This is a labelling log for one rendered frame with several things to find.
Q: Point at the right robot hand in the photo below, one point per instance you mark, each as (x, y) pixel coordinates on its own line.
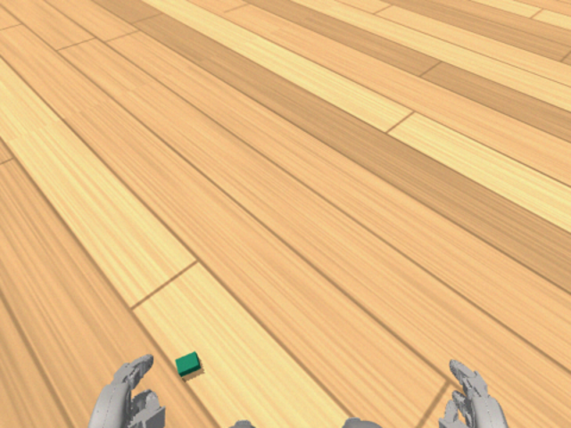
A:
(478, 407)

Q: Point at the left robot hand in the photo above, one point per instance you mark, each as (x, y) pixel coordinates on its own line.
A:
(114, 407)

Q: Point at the small box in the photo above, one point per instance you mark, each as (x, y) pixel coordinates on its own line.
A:
(188, 364)

